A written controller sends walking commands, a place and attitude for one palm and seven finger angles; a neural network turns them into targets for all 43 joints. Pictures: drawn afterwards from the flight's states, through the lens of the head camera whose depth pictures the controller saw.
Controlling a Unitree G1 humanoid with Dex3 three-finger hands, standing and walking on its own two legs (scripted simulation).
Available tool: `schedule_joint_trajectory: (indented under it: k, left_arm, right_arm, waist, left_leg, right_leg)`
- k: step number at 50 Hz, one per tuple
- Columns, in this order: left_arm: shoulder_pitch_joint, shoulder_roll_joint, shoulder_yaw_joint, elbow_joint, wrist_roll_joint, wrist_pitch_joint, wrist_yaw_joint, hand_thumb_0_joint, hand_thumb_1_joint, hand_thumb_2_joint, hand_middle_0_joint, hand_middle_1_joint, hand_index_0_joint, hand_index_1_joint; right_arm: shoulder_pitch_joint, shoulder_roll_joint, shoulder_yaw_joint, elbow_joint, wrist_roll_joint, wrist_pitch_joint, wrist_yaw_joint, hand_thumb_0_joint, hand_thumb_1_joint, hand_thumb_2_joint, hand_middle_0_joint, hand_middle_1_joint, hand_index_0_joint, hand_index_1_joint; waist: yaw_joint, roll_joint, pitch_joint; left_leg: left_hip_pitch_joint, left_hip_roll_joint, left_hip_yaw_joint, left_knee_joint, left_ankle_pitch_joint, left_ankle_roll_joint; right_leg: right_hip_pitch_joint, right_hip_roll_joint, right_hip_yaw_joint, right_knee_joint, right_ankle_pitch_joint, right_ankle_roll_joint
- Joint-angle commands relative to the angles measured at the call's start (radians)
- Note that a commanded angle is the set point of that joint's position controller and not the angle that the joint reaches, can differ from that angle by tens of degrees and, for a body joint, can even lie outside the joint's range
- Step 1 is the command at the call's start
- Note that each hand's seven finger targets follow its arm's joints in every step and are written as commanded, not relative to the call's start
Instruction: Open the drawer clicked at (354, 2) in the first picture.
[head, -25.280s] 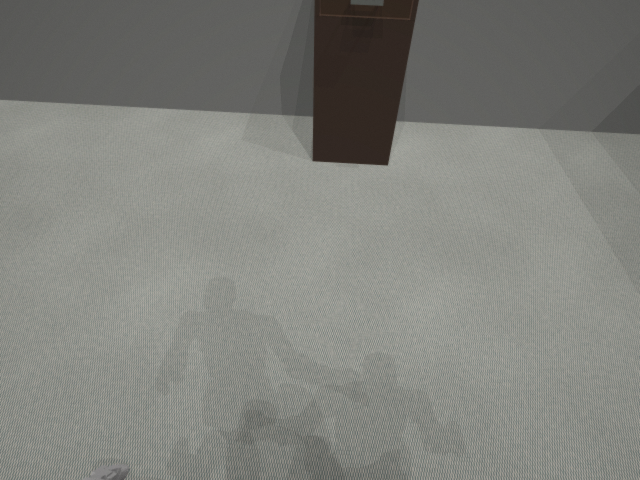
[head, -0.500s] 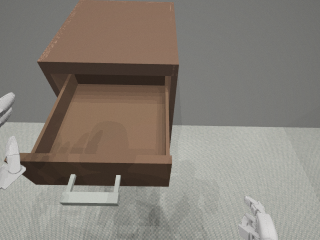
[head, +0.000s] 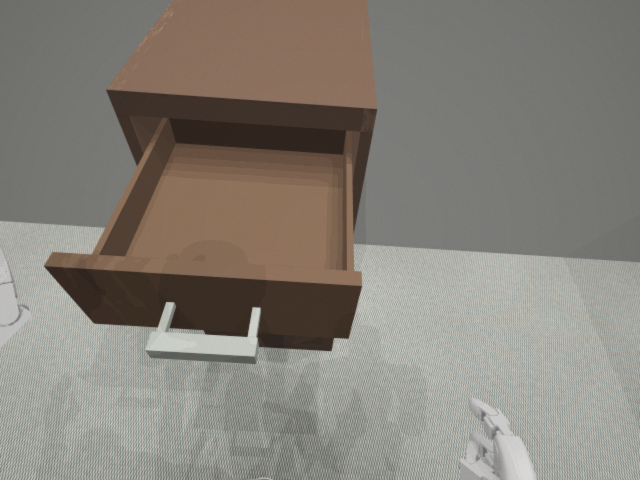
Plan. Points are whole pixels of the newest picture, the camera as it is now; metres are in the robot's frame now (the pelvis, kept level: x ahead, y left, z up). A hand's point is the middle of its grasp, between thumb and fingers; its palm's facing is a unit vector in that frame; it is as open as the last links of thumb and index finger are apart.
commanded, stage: step back with the hand held close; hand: left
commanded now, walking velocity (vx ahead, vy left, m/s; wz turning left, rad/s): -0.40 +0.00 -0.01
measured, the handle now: (208, 330) +0.28 +0.16 +0.03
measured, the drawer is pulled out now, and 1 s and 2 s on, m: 0.29 0.29 0.29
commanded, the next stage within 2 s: stop stepping back and stand still in 0.44 s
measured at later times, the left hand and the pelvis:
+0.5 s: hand out of the picture +0.09 +0.21 +0.20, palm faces +0.35 -0.79 -0.50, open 7.4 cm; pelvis -0.11 -0.02 +0.00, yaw +0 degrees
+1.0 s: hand out of the picture -0.04 +0.18 +0.21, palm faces +0.42 -0.77 -0.48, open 7.4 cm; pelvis -0.22 -0.06 +0.00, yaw +2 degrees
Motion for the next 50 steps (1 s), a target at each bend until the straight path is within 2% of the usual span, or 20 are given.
schedule_joint_trajectory:
  k: [1, 4, 6, 9, 11, 16, 18, 20, 22, 23, 27, 30, 31, 33, 35, 41, 44, 46, 49, 50]
  left_arm:
    - [-0.019, 0.126, 0.06, -0.19, -0.01, -0.063, -0.002, 0.0, 0.9, 0.9, -0.2, -0.3, -0.2, -0.3]
    - [-0.011, 0.132, 0.059, -0.219, -0.017, -0.07, -0.016, 0.0, 0.9, 0.9, -0.2, -0.3, -0.2, -0.3]
    - [0.067, 0.159, 0.101, -0.224, -0.034, -0.053, -0.019, 0.0, 0.9, 0.9, -0.2, -0.3, -0.2, -0.3]
    - [0.106, 0.191, 0.13, -0.22, -0.06, -0.059, -0.015, 0.0, 0.9, 0.9, -0.2, -0.3, -0.2, -0.3]
    - [0.098, 0.232, 0.176, -0.189, -0.06, -0.044, 0.004, 0.0, 0.9, 0.9, -0.2, -0.3, -0.2, -0.3]
    - [0.058, 0.159, 0.103, -0.107, -0.012, -0.011, 0.023, 0.0, 0.9, 0.9, -0.2, -0.3, -0.2, -0.3]
    - [0.067, 0.153, 0.08, -0.141, -0.013, -0.013, 0.024, 0.0, 0.9, 0.9, -0.2, -0.3, -0.2, -0.3]
    - [0.054, 0.172, 0.081, -0.236, -0.016, -0.035, 0.012, 0.0, 0.9, 0.9, -0.2, -0.3, -0.2, -0.3]
    - [0.103, 0.173, 0.101, -0.242, -0.025, -0.037, 0.007, 0.0, 0.9, 0.9, -0.2, -0.3, -0.2, -0.3]
    - [0.062, 0.168, 0.091, -0.305, -0.028, -0.037, 0.003, 0.0, 0.9, 0.9, -0.2, -0.3, -0.2, -0.3]
    - [0.006, 0.129, 0.064, -0.299, -0.027, -0.04, 0.008, 0.0, 0.9, 0.9, -0.2, -0.3, -0.2, -0.3]
    - [0.019, 0.128, 0.075, -0.2, -0.028, -0.022, 0.004, 0.0, 0.9, 0.9, -0.2, -0.3, -0.2, -0.3]
    - [0.014, 0.162, 0.098, -0.184, -0.02, -0.015, 0.005, 0.0, 0.9, 0.9, -0.2, -0.3, -0.2, -0.3]
    - [-0.057, 0.159, 0.066, -0.145, -0.036, 0.007, 0.01, 0.0, 0.9, 0.9, -0.2, -0.3, -0.2, -0.3]
    - [-0.042, 0.128, 0.048, -0.105, -0.034, 0.019, 0.017, 0.0, 0.9, 0.9, -0.2, -0.3, -0.2, -0.3]
    - [-0.014, 0.117, 0.004, -0.126, -0.003, 0.022, 0.03, 0.0, 0.9, 0.9, -0.2, -0.3, -0.2, -0.3]
    - [-0.025, 0.138, 0.016, -0.218, 0.003, 0.0, 0.03, 0.0, 0.9, 0.9, -0.2, -0.3, -0.2, -0.3]
    - [-0.02, 0.17, 0.056, -0.194, 0.01, 0.01, 0.031, 0.0, 0.9, 0.9, -0.2, -0.3, -0.2, -0.3]
    - [-0.012, 0.142, 0.046, -0.102, 0.01, 0.007, 0.029, 0.0, 0.9, 0.9, -0.2, -0.3, -0.2, -0.3]
    - [-0.027, 0.139, 0.044, -0.082, 0.008, -0.001, 0.025, 0.0, 0.9, 0.9, -0.2, -0.3, -0.2, -0.3]
  right_arm:
    - [-0.092, -0.156, -0.062, -0.113, -0.011, -0.076, 0.009, 0.0, -0.9, -0.9, 0.2, 0.3, 0.2, 0.3]
    - [-0.11, -0.156, -0.056, -0.111, -0.003, -0.075, 0.022, 0.0, -0.9, -0.9, 0.2, 0.3, 0.2, 0.3]
    - [-0.127, -0.154, -0.07, -0.131, 0.018, -0.063, 0.024, 0.0, -0.9, -0.9, 0.2, 0.3, 0.2, 0.3]
    - [-0.15, -0.122, -0.071, -0.151, 0.049, -0.033, 0.015, 0.0, -0.9, -0.9, 0.2, 0.3, 0.2, 0.3]
    - [-0.18, -0.116, -0.069, -0.149, 0.04, -0.014, 0.002, 0.0, -0.9, -0.9, 0.2, 0.3, 0.2, 0.3]
    - [-0.191, -0.098, -0.04, -0.136, 0.016, 0.022, -0.032, 0.0, -0.9, -0.9, 0.2, 0.3, 0.2, 0.3]
    - [-0.144, -0.111, -0.056, -0.119, 0.015, 0.022, -0.033, 0.0, -0.9, -0.9, 0.2, 0.3, 0.2, 0.3]
    - [-0.135, -0.152, -0.093, -0.141, 0.021, -0.003, -0.018, 0.0, -0.9, -0.9, 0.2, 0.3, 0.2, 0.3]
    - [-0.145, -0.129, -0.093, -0.146, 0.011, -0.032, -0.003, 0.0, -0.9, -0.9, 0.2, 0.3, 0.2, 0.3]
    - [-0.142, -0.128, -0.081, -0.149, -0.007, -0.041, 0.003, 0.0, -0.9, -0.9, 0.2, 0.3, 0.2, 0.3]
    - [-0.104, -0.143, -0.084, -0.104, 0.002, -0.076, 0.016, 0.0, -0.9, -0.9, 0.2, 0.3, 0.2, 0.3]
    - [-0.111, -0.155, -0.059, -0.127, 0.025, -0.074, 0.029, 0.0, -0.9, -0.9, 0.2, 0.3, 0.2, 0.3]
    - [-0.101, -0.15, -0.059, -0.136, 0.026, -0.063, 0.026, 0.0, -0.9, -0.9, 0.2, 0.3, 0.2, 0.3]
    - [-0.096, -0.136, -0.061, -0.135, 0.041, -0.044, 0.015, 0.0, -0.9, -0.9, 0.2, 0.3, 0.2, 0.3]
    - [-0.116, -0.124, -0.048, -0.11, 0.023, -0.029, 0.008, 0.0, -0.9, -0.9, 0.2, 0.3, 0.2, 0.3]
    - [-0.124, -0.141, -0.039, -0.117, 0.011, -0.034, -0.011, 0.0, -0.9, -0.9, 0.2, 0.3, 0.2, 0.3]
    - [-0.108, -0.18, -0.058, -0.143, 0.011, -0.056, -0.001, 0.0, -0.9, -0.9, 0.2, 0.3, 0.2, 0.3]
    - [-0.112, -0.139, -0.046, -0.126, 0.014, -0.055, -0.001, 0.0, -0.9, -0.9, 0.2, 0.3, 0.2, 0.3]
    - [-0.106, -0.156, -0.045, -0.101, 0.02, -0.063, -0.001, 0.0, -0.9, -0.9, 0.2, 0.3, 0.2, 0.3]
    - [-0.106, -0.161, -0.053, -0.098, 0.019, -0.061, -0.002, 0.0, -0.9, -0.9, 0.2, 0.3, 0.2, 0.3]
  waist:
    - [-0.002, 0.191, -0.131]
    - [0.007, 0.197, -0.25]
    - [0.014, 0.117, -0.325]
    - [-0.012, -0.111, -0.277]
    - [0.004, -0.118, -0.2]
    - [-0.028, -0.069, -0.114]
    - [-0.032, -0.025, -0.159]
    - [-0.01, 0.141, -0.226]
    - [-0.004, 0.28, -0.254]
    - [-0.005, 0.34, -0.21]
    - [-0.005, 0.255, -0.148]
    - [0.004, 0.217, -0.092]
    - [-0.001, 0.092, -0.083]
    - [-0.019, -0.213, -0.071]
    - [-0.04, -0.12, -0.056]
    - [-0.032, -0.032, -0.02]
    - [-0.008, 0.241, -0.066]
    - [-0.015, 0.309, -0.029]
    - [-0.008, 0.111, 0.038]
    - [-0.015, 0.016, 0.052]
  left_leg:
    - [0.155, 0.289, -0.209, -0.184, 0.495, 0.059]
    - [0.309, 0.27, -0.165, -0.105, 0.703, 0.037]
    - [0.291, 0.221, -0.11, -0.052, 0.581, 0.012]
    - [0.136, 0.059, 0.006, 0.206, 0.023, -0.054]
    - [-0.032, 0.01, -0.06, 0.497, -0.294, -0.069]
    - [0.006, 0.056, -0.006, 0.038, -0.195, -0.064]
    - [0.124, 0.076, 0.027, -0.202, 0.069, -0.048]
    - [0.23, 0.265, -0.105, -0.209, 0.555, 0.014]
    - [0.249, 0.345, -0.162, -0.181, 0.711, 0.062]
    - [0.171, 0.369, -0.168, -0.218, 0.674, 0.081]
    - [0.163, 0.333, -0.099, -0.183, 0.56, 0.061]
    - [0.016, 0.252, -0.056, -0.157, -0.03, 0.025]
    - [0.007, 0.17, -0.003, -0.069, -0.211, -0.01]
    - [0.033, 0.021, 0.019, 0.367, -0.232, -0.057]
    - [0.046, 0.05, -0.037, 0.463, -0.164, -0.053]
    - [0.241, 0.06, 0.045, -0.222, -0.159, 0.011]
    - [0.22, 0.262, -0.214, -0.339, -0.097, 0.101]
    - [0.062, 0.281, -0.248, -0.41, -0.418, 0.111]
    - [-0.06, 0.203, -0.124, -0.247, -0.276, 0.072]
    - [-0.062, 0.132, -0.073, -0.139, -0.242, 0.043]
  right_leg:
    - [0.071, -0.019, -0.002, -0.09, 0.003, 0.005]
    - [0.114, -0.026, -0.004, -0.19, 0.172, 0.001]
    - [0.171, -0.059, 0.008, -0.201, 0.314, -0.015]
    - [0.11, -0.317, 0.217, -0.32, 0.589, -0.117]
    - [0.062, -0.413, 0.287, -0.358, 0.666, -0.209]
    - [0.183, -0.275, 0.112, -0.235, 0.85, -0.11]
    - [0.21, -0.213, 0.057, -0.161, 0.765, -0.042]
    - [0.137, -0.095, 0.002, -0.035, 0.381, 0.03]
    - [0.02, -0.063, -0.007, 0.082, 0.052, 0.022]
    - [0.022, -0.052, 0.001, 0.153, -0.082, 0.022]
    - [0.035, -0.025, -0.02, 0.073, -0.083, 0.025]
    - [0.196, -0.035, -0.049, -0.194, 0.012, 0.028]
    - [0.205, -0.079, 0.0, -0.323, 0.061, 0.004]
    - [-0.015, -0.354, 0.398, -0.536, -0.207, -0.138]
    - [-0.041, -0.341, 0.287, -0.499, -0.158, -0.148]
    - [0.006, -0.209, 0.127, -0.411, -0.253, -0.074]
    - [0.065, -0.009, -0.05, -0.019, -0.026, 0.004]
    - [0.075, -0.021, -0.04, 0.079, -0.1, 0.007]
    - [0.237, -0.037, -0.016, -0.199, -0.013, 0.0]
    - [0.227, -0.08, 0.096, -0.324, -0.03, -0.026]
